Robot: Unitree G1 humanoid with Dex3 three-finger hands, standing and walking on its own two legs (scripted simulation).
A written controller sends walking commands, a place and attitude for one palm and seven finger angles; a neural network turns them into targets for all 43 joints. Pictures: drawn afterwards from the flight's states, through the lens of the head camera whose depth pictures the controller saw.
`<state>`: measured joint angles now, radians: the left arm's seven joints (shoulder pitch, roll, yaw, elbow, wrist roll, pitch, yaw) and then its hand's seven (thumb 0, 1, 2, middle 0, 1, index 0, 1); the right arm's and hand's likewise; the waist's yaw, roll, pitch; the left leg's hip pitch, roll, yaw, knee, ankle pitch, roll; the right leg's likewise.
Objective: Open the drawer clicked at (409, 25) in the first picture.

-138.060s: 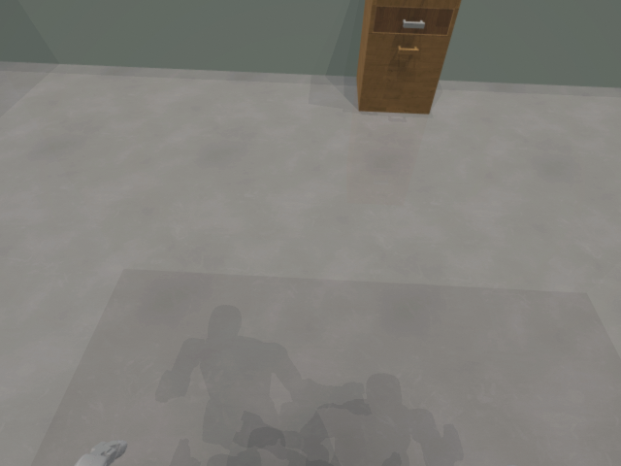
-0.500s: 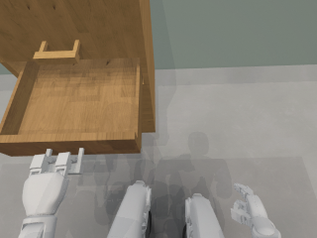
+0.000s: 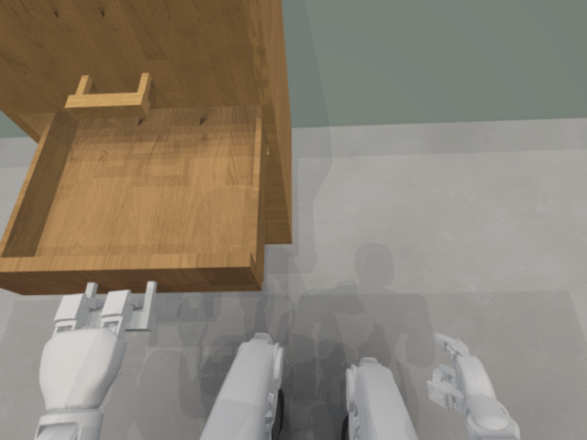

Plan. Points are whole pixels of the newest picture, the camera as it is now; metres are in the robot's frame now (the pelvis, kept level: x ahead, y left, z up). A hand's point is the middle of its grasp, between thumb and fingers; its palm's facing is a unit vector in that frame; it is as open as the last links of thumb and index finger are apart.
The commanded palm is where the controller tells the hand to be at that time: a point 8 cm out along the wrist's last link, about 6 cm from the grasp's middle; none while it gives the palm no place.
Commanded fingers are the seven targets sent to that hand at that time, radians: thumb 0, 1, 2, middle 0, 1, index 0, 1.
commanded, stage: pull the drawer open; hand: left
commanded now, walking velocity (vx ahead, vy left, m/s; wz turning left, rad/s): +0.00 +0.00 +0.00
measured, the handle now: (117, 305) +0.27 +0.29 -0.05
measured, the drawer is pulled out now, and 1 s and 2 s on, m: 0.27 0.28 0.27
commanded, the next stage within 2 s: open the thumb to release the handle in 0.64 s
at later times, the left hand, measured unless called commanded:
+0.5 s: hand (108, 372) +0.18 +0.28 -0.05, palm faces -0.08 -0.04 -1.00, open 7.0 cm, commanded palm +0.14 +0.28 -0.02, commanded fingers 0.00 0.90 0.90 -0.40 -1.35 -0.40 -1.35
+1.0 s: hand (109, 369) +0.19 +0.28 -0.05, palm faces -0.02 -0.03 -1.00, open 7.5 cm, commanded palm +0.17 +0.27 -0.02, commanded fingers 0.00 -0.08 0.48 -0.33 -1.25 -0.33 -1.25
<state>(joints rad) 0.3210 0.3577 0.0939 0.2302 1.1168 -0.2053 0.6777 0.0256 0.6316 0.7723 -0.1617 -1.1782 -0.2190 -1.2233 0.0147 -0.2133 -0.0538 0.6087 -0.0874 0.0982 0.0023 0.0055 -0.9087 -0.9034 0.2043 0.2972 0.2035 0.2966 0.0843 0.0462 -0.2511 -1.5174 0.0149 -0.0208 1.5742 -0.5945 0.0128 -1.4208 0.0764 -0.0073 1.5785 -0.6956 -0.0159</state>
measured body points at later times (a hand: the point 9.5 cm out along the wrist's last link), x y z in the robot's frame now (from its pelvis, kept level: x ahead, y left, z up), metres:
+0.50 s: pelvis +0.00 +0.00 +0.00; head +0.14 -0.01 +0.42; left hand +0.18 +0.28 +0.00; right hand +0.23 -0.21 -0.14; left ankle +0.06 +0.11 -0.55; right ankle +0.02 -0.11 -0.55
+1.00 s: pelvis +0.00 -0.01 -0.01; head +0.14 -0.02 +0.41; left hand +0.18 +0.28 +0.00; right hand +0.23 -0.21 -0.16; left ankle +0.06 +0.11 -0.55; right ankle +0.02 -0.11 -0.55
